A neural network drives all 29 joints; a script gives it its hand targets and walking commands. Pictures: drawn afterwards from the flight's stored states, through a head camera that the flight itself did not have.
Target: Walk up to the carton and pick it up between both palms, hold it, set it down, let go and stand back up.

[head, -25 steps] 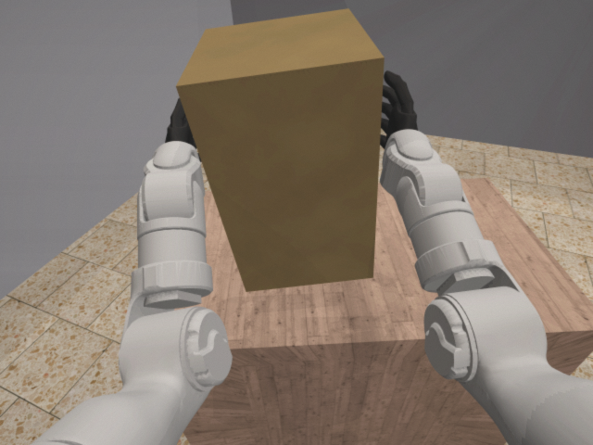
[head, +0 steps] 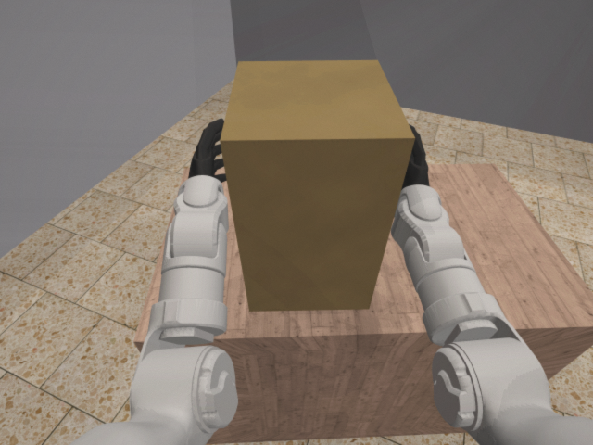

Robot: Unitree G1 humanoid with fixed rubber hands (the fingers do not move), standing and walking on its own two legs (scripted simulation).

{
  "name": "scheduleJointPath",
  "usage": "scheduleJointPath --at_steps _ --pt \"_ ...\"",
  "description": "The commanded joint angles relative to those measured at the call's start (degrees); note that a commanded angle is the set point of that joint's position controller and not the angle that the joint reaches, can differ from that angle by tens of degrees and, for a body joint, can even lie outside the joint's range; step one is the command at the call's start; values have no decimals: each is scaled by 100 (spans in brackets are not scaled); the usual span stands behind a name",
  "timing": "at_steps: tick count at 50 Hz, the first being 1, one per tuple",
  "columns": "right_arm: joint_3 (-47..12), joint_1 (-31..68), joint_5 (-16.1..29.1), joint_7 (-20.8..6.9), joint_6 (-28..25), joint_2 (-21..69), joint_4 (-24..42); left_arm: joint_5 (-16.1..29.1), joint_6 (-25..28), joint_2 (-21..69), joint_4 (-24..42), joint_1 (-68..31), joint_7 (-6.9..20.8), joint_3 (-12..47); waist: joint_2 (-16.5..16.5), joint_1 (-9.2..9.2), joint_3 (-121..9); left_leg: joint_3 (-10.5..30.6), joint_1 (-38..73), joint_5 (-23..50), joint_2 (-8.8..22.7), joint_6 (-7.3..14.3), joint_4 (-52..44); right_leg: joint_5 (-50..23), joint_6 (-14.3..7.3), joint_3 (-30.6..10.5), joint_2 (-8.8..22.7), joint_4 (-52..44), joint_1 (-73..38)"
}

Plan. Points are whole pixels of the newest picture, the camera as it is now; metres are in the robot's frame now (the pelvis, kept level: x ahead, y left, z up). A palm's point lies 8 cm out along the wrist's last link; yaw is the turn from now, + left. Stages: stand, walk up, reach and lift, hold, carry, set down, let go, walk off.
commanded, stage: set down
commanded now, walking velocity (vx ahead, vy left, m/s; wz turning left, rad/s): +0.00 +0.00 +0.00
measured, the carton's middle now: (308, 194) +0.40 -0.02 +0.16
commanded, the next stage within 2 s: none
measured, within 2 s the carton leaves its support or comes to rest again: neither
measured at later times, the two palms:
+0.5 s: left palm (217, 194) +0.41 +0.10 +0.15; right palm (408, 190) +0.40 -0.17 +0.16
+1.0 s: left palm (228, 203) +0.42 +0.09 +0.13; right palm (412, 198) +0.40 -0.18 +0.14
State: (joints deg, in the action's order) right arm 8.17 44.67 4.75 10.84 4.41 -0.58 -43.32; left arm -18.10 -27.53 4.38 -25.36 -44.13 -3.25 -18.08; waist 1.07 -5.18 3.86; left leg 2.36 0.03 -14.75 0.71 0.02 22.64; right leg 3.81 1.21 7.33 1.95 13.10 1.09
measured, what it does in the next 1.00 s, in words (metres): stands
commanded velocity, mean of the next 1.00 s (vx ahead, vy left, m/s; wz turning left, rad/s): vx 0.00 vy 0.00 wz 0.00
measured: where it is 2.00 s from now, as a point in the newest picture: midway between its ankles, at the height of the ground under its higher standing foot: outside the picture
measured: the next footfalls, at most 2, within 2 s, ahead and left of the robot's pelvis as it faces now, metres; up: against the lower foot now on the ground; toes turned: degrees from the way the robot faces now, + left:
none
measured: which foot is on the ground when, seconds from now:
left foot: down 0.00-1.00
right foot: down 0.00-1.00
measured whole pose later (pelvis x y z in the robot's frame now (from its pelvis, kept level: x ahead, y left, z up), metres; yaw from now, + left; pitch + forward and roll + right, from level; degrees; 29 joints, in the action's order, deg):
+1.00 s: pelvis +0.01 -0.01 +0.00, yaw -1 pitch -1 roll -1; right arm 18.6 46.7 -6.0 7.6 -0.4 1.3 -52.9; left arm -14.4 -12.0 3.7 -46.5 -45.6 -5.8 -21.3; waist -1.0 -4.0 -0.4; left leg 1.1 -6.1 -13.4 0.9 -0.3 20.4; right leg 3.2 0.9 6.1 1.8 13.1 8.7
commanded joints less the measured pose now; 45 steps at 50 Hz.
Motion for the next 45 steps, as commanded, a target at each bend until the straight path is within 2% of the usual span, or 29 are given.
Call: scheduleJointPath --at_steps 1,12,27,45 --pt "-1597 4904 40 -772 -497 2861 1548 708 395 3265 483 -4110 916 2374 -309 10 -3182 -311 -585 2162 -349 -498 -395 -1238 -75 91 -536 422 -2039" --pt "-1178 4619 -314 -860 -603 2987 846 670 858 3254 -174 -4142 875 2079 -236 19 -3108 -382 -790 1943 -371 -472 -500 -1380 -65 17 -501 413 -2071" --pt "-1127 4467 -527 -915 -708 3308 588 817 1496 3289 -521 -4393 710 2085 -220 26 -3580 -370 -1093 1970 -391 -469 -473 -1910 -13 -99 -466 556 -2210" --pt "-608 4296 -963 -1102 -722 3436 -24 679 1906 3202 -1156 -4561 611 1599 -207 73 -3616 -454 -1374 1673 -352 -449 -604 -1769 -44 -157 -440 573 -2071"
